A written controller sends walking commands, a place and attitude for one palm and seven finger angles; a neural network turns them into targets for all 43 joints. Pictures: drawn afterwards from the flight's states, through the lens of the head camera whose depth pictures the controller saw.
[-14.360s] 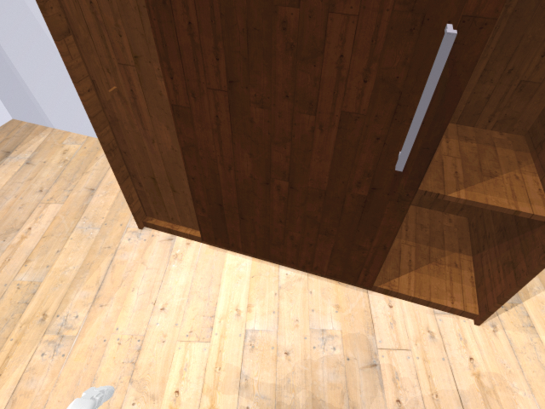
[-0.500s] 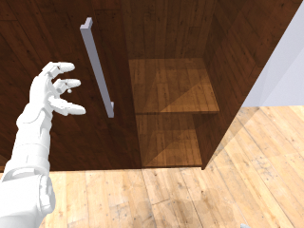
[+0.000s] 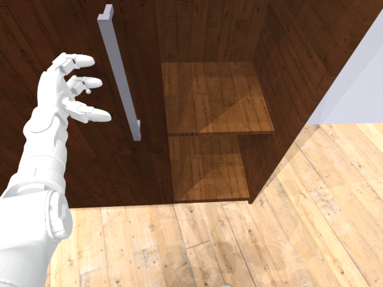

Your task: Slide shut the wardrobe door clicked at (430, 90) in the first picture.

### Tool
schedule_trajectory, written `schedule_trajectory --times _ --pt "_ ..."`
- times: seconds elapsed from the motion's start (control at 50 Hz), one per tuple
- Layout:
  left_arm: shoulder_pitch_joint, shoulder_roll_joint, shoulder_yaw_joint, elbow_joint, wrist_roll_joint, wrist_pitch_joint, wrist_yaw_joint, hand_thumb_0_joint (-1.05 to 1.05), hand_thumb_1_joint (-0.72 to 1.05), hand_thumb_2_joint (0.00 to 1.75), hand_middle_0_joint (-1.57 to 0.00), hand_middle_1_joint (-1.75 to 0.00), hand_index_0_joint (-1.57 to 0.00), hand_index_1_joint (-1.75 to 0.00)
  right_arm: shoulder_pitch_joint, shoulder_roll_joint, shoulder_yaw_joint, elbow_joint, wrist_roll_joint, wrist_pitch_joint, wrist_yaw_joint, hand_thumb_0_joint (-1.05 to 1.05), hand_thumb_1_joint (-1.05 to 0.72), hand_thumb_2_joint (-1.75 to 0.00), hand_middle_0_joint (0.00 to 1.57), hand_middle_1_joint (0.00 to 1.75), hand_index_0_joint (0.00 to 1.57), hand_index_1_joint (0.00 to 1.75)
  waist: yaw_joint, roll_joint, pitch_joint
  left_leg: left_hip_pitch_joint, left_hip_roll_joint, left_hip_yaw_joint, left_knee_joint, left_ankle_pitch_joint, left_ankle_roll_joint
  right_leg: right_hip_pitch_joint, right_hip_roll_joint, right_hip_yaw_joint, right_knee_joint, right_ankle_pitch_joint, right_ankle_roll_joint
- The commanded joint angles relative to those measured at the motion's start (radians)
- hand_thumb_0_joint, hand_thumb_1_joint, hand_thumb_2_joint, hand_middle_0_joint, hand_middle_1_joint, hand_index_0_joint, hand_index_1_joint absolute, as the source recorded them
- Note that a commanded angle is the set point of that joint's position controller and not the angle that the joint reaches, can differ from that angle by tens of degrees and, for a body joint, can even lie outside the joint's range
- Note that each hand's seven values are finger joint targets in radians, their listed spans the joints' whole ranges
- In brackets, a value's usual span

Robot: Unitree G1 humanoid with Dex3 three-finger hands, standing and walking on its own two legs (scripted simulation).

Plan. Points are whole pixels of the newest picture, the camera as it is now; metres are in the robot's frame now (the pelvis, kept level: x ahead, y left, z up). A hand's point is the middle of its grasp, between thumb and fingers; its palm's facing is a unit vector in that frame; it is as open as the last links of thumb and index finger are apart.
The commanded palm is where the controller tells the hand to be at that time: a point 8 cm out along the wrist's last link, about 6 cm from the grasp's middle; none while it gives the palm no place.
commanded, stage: move the hooked fingers beside the handle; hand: left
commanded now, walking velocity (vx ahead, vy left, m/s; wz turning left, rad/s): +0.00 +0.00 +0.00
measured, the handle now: (126, 87) +0.52 +0.13 +0.11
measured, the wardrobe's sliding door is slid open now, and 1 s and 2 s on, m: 0.40 0.40 0.40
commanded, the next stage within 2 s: feel for the door with the fingertips in 1.42 s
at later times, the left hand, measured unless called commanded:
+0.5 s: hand (94, 91) +0.47 +0.18 +0.15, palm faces +0.06 -1.00 -0.01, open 13.9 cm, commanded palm +0.44 +0.23 +0.13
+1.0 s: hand (88, 94) +0.46 +0.19 +0.15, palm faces +0.04 -1.00 -0.01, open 14.0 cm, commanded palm +0.44 +0.23 +0.13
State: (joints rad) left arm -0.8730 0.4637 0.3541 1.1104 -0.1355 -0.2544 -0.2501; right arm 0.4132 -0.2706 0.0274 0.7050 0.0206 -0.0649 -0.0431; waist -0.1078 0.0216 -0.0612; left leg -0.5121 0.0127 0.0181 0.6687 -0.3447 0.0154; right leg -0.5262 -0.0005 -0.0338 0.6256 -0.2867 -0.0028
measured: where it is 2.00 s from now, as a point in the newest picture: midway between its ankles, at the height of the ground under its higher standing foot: outside the picture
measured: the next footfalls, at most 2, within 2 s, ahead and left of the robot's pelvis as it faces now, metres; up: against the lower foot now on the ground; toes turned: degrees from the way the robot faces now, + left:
none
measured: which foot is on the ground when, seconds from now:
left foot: down 0.00-1.00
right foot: down 0.00-1.00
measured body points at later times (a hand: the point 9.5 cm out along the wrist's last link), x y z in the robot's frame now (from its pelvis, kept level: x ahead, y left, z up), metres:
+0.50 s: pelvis +0.00 -0.01 +0.00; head +0.05 -0.02 +0.45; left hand +0.46 +0.23 +0.15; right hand +0.04 -0.27 -0.12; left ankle -0.01 +0.11 -0.72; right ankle +0.01 -0.12 -0.72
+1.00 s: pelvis +0.00 -0.02 +0.00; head +0.05 -0.02 +0.45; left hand +0.45 +0.24 +0.15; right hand +0.05 -0.28 -0.12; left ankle -0.01 +0.11 -0.72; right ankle +0.01 -0.12 -0.72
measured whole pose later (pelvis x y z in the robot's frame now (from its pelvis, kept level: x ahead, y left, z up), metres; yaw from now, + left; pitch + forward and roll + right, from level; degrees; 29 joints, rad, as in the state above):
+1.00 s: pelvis +0.00 -0.02 +0.00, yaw -1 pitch +9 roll -1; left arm -0.78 0.47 0.37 1.03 -0.16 -0.22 -0.26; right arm 0.37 -0.28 0.03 0.65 0.04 -0.04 -0.06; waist -0.09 0.03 -0.06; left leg -0.45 0.03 0.02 0.64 -0.34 0.00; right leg -0.48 0.02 -0.03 0.61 -0.29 -0.02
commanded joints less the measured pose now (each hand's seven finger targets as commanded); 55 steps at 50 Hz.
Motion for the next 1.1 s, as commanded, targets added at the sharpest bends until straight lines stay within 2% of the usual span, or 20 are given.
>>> schedule_trajectory --times 0.0,0.02,0.08,0.16,0.18,0.2,0.24,0.28,0.3,0.36,0.42,0.46,0.52,0.54,0.64,0.66,0.76,0.86,0.96,1.08 --pt "-0.467 0.154 -0.017 -0.198 -0.005 -0.051 0.008 0.0 -0.5 0.3 -0.3 -1.2 -0.3 -1.2 0.083 -0.161 -0.061 -0.084 0.002 -0.027 -0.004 0.0 -0.9 -0.9 0.2 0.3 0.2 0.3 -0.032 0.06 -0.334 0.221 0.003 -0.048 -0.068 0.292 0.009 0.086 0.026 -0.003 -0.047 0.232 -0.021" --pt "-0.476 0.138 -0.034 -0.189 -0.004 -0.051 0.01 0.0 -0.5 0.3 -0.3 -1.2 -0.3 -1.2 0.086 -0.161 -0.061 -0.081 0.001 -0.024 -0.003 0.0 -0.9 -0.9 0.2 0.3 0.2 0.3 -0.042 0.047 -0.314 0.218 0.006 -0.047 -0.065 0.294 0.012 0.076 0.027 -0.003 -0.05 0.232 -0.02" --pt "-0.469 0.115 -0.042 -0.261 -0.007 -0.068 0.021 0.0 -0.5 0.3 -0.3 -1.2 -0.3 -1.2 0.08 -0.159 -0.065 -0.091 0.0 -0.029 0.005 0.0 -0.9 -0.9 0.2 0.3 0.2 0.3 -0.027 0.089 -0.37 0.265 0.006 -0.054 -0.063 0.327 0.004 0.079 0.029 -0.004 -0.039 0.239 -0.023" --pt "-0.439 0.136 -0.009 -0.254 -0.014 -0.067 0.039 0.0 -0.5 0.3 -0.3 -1.2 -0.3 -1.2 0.071 -0.16 -0.065 -0.093 0.001 -0.025 0.006 0.0 -0.9 -0.9 0.2 0.3 0.2 0.3 -0.015 0.033 -0.35 0.234 0.007 -0.053 -0.068 0.294 0.006 0.1 0.032 -0.005 -0.041 0.229 -0.023" --pt "-0.461 0.129 -0.015 -0.254 -0.016 -0.065 0.046 0.0 -0.5 0.3 -0.3 -1.2 -0.3 -1.2 0.065 -0.158 -0.061 -0.095 0.003 -0.026 0.005 0.0 -0.9 -0.9 0.2 0.3 0.2 0.3 -0.025 0.026 -0.329 0.219 0.005 -0.048 -0.074 0.267 0.008 0.1 0.031 -0.004 -0.045 0.219 -0.021" --pt "-0.462 0.166 0.022 -0.239 -0.016 -0.066 0.058 0.0 -0.5 0.3 -0.3 -1.2 -0.3 -1.2 0.064 -0.159 -0.061 -0.093 0.003 -0.026 0.002 0.0 -0.9 -0.9 0.2 0.3 0.2 0.3 -0.018 -0.003 -0.31 0.192 0.005 -0.046 -0.079 0.246 0.011 0.115 0.029 -0.002 -0.05 0.213 -0.02" --pt "-0.479 0.26 0.077 -0.257 0.005 -0.073 0.076 0.0 -0.5 0.3 -0.3 -1.2 -0.3 -1.2 0.06 -0.161 -0.054 -0.105 0.002 -0.021 -0.003 0.0 -0.9 -0.9 0.2 0.3 0.2 0.3 -0.006 0.019 -0.323 0.162 -0.002 -0.034 -0.08 0.232 0.016 0.154 0.026 0.012 -0.043 0.227 -0.019" --pt "-0.473 0.291 0.093 -0.296 0.032 -0.092 0.091 0.0 -0.5 0.3 -0.3 -1.2 -0.3 -1.2 0.053 -0.151 -0.051 -0.118 -0.001 -0.024 -0.004 0.0 -0.9 -0.9 0.2 0.3 0.2 0.3 0.011 0.051 -0.353 0.172 -0.007 -0.028 -0.078 0.261 0.016 0.182 0.024 0.016 -0.032 0.26 -0.021" --pt "-0.465 0.276 0.078 -0.341 0.04 -0.106 0.093 0.0 -0.5 0.3 -0.3 -1.2 -0.3 -1.2 0.047 -0.144 -0.05 -0.129 -0.003 -0.025 -0.001 0.0 -0.9 -0.9 0.2 0.3 0.2 0.3 0.019 0.096 -0.391 0.202 -0.008 -0.026 -0.073 0.298 0.013 0.193 0.022 0.018 -0.024 0.289 -0.023" --pt "-0.379 0.278 0.094 -0.382 0.028 -0.112 0.085 0.0 -0.5 0.3 -0.3 -1.2 -0.3 -1.2 0.037 -0.143 -0.055 -0.145 0.0 -0.022 -0.001 0.0 -0.9 -0.9 0.2 0.3 0.2 0.3 0.03 0.06 -0.431 0.233 -0.002 -0.023 -0.066 0.358 0.012 0.233 0.028 0.017 -0.024 0.348 -0.022" --pt "-0.376 0.231 0.057 -0.292 -0.008 -0.071 0.049 0.0 -0.5 0.3 -0.3 -1.2 -0.3 -1.2 0.029 -0.151 -0.051 -0.136 0.012 -0.019 -0.012 0.0 -0.9 -0.9 0.2 0.3 0.2 0.3 0.002 -0.017 -0.337 0.168 -0.003 -0.008 -0.083 0.261 0.022 0.242 0.029 0.019 -0.055 0.315 -0.019" --pt "-0.355 0.203 0.036 -0.235 -0.014 -0.037 0.023 0.0 -0.5 0.3 -0.3 -1.2 -0.3 -1.2 0.032 -0.156 -0.051 -0.134 0.018 -0.019 -0.017 0.0 -0.9 -0.9 0.2 0.3 0.2 0.3 -0.003 -0.021 -0.282 0.144 -0.005 -0.001 -0.094 0.228 0.023 0.215 0.025 0.018 -0.069 0.296 -0.016" --pt "-0.369 0.115 -0.044 -0.254 -0.013 -0.021 -0.004 0.0 -0.5 0.3 -0.3 -1.2 -0.3 -1.2 0.035 -0.149 -0.053 -0.134 0.019 -0.022 -0.015 0.0 -0.9 -0.9 0.2 0.3 0.2 0.3 -0.015 0.046 -0.272 0.184 -0.009 -0.003 -0.081 0.242 0.023 0.165 0.023 0.015 -0.072 0.284 -0.022" --pt "-0.365 0.117 -0.036 -0.271 -0.023 -0.023 -0.005 0.0 -0.5 0.3 -0.3 -1.2 -0.3 -1.2 0.037 -0.15 -0.054 -0.133 0.017 -0.023 -0.013 0.0 -0.9 -0.9 0.2 0.3 0.2 0.3 -0.015 0.019 -0.294 0.19 -0.008 -0.005 -0.08 0.246 0.023 0.172 0.024 0.015 -0.073 0.288 -0.019" --pt "-0.4 0.173 0.021 -0.355 -0.046 -0.053 0.017 0.0 -0.5 0.3 -0.3 -1.2 -0.3 -1.2 0.032 -0.148 -0.058 -0.131 0.014 -0.023 -0.013 0.0 -0.9 -0.9 0.2 0.3 0.2 0.3 -0.002 0.011 -0.375 0.2 -0.013 -0.004 -0.071 0.286 0.023 0.238 0.023 0.025 -0.061 0.345 -0.015" --pt "-0.389 0.234 0.073 -0.364 -0.039 -0.059 0.029 0.0 -0.5 0.3 -0.3 -1.2 -0.3 -1.2 0.035 -0.152 -0.059 -0.132 0.01 -0.022 -0.013 0.0 -0.9 -0.9 0.2 0.3 0.2 0.3 0.015 -0.004 -0.398 0.194 -0.014 -0.005 -0.071 0.294 0.024 0.266 0.022 0.029 -0.056 0.361 -0.013" --pt "-0.364 0.302 0.093 -0.34 0.005 -0.062 0.049 0.0 -0.5 0.3 -0.3 -1.2 -0.3 -1.2 0.01 -0.145 -0.048 -0.142 0.015 -0.009 -0.015 0.0 -0.9 -0.9 0.2 0.3 0.2 0.3 0.019 0.022 -0.327 0.144 -0.019 0.009 -0.077 0.259 0.03 0.277 0.014 0.042 -0.061 0.358 -0.011" --pt "-0.347 0.279 0.075 -0.294 -0.016 -0.044 0.006 0.0 -0.5 0.3 -0.3 -1.2 -0.3 -1.2 0.008 -0.151 -0.047 -0.148 0.021 -0.007 -0.024 0.0 -0.9 -0.9 0.2 0.3 0.2 0.3 0.011 0.013 -0.33 0.148 -0.017 0.013 -0.08 0.254 0.027 0.285 0.014 0.042 -0.067 0.369 -0.013" --pt "-0.339 0.199 0.015 -0.271 -0.048 -0.026 -0.042 0.0 -0.5 0.3 -0.3 -1.2 -0.3 -1.2 0.015 -0.156 -0.049 -0.146 0.025 -0.011 -0.024 0.0 -0.9 -0.9 0.2 0.3 0.2 0.3 -0.007 -0.005 -0.316 0.164 -0.014 0.007 -0.081 0.25 0.026 0.239 0.018 0.03 -0.075 0.347 -0.012" --pt "-0.414 0.164 -0.009 -0.338 -0.045 -0.043 -0.014 0.0 -0.5 0.3 -0.3 -1.2 -0.3 -1.2 0.023 -0.152 -0.054 -0.132 0.017 -0.014 -0.019 0.0 -0.9 -0.9 0.2 0.3 0.2 0.3 -0.015 0.057 -0.341 0.214 -0.012 -0.011 -0.073 0.275 0.02 0.183 0.02 0.02 -0.066 0.31 -0.015"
